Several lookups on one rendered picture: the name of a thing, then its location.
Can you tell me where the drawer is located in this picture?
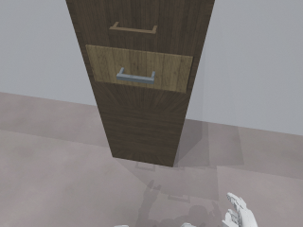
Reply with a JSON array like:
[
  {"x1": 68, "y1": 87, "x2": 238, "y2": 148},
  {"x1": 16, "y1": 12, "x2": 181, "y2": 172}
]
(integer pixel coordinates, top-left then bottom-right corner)
[{"x1": 85, "y1": 44, "x2": 193, "y2": 93}]

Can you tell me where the right robot hand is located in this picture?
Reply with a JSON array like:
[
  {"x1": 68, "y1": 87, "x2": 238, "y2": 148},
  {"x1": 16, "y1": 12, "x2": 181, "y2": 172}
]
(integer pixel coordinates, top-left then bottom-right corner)
[{"x1": 222, "y1": 192, "x2": 258, "y2": 227}]

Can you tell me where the handle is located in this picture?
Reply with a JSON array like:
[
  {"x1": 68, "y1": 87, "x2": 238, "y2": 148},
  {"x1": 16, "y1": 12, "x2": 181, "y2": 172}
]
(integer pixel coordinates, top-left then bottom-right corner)
[
  {"x1": 109, "y1": 26, "x2": 156, "y2": 40},
  {"x1": 116, "y1": 67, "x2": 155, "y2": 84}
]

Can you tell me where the cabinet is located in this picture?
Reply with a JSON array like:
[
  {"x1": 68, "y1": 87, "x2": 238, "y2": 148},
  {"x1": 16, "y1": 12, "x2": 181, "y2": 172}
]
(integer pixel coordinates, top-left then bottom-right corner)
[{"x1": 65, "y1": 0, "x2": 215, "y2": 167}]

